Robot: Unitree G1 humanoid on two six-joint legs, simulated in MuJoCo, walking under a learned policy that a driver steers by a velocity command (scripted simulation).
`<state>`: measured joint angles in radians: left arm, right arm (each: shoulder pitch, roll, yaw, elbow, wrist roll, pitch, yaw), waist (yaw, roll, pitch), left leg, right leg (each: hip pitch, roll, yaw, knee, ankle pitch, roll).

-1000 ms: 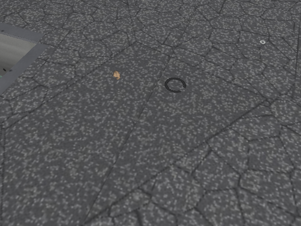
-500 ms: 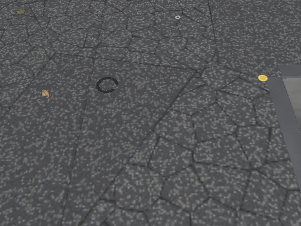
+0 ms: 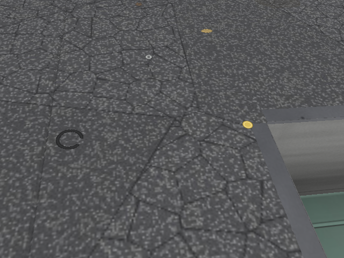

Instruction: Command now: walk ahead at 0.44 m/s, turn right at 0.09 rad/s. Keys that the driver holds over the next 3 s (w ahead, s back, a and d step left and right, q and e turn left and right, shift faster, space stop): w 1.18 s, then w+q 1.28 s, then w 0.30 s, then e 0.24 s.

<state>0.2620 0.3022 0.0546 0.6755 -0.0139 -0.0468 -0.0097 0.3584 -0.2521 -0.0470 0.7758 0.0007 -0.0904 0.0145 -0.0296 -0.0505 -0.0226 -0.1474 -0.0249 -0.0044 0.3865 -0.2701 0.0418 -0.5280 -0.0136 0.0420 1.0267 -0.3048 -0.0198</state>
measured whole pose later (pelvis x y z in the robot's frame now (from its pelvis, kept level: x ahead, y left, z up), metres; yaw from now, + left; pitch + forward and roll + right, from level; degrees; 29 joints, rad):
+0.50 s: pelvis +0.26 -0.07 +0.00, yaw +0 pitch +1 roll -1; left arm 0.28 0.27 0.05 0.75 0.00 -0.08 -0.03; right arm 0.24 -0.32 -0.04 0.76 0.01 -0.07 0.00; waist 0.02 0.04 0.04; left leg -0.56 0.10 -0.04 1.10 -0.28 0.00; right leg -0.21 0.07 -0.04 0.35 -0.15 -0.07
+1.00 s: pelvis +0.54 +0.00 +0.00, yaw +0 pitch +1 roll +0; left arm 0.27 0.31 0.05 0.81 -0.02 -0.07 -0.01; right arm 0.24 -0.27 -0.04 0.76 -0.01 -0.08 0.03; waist -0.01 -0.04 0.05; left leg -0.28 -0.05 0.05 0.41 -0.15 0.07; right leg -0.48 -0.07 0.03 1.12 -0.32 -0.02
